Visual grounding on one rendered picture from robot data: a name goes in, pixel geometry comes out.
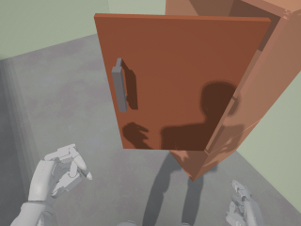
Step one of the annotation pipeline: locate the cupboard door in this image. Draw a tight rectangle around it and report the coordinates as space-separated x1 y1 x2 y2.
94 13 272 152

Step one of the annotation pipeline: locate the handle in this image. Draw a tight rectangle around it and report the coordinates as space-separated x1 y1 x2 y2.
111 57 127 113

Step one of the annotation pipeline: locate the robot left forearm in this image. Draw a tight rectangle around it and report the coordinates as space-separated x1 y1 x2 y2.
10 201 55 226

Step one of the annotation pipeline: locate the robot right hand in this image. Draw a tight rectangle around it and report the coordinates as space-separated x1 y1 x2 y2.
226 179 265 226

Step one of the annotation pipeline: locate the robot left hand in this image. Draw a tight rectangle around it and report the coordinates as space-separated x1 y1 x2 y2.
28 143 93 205

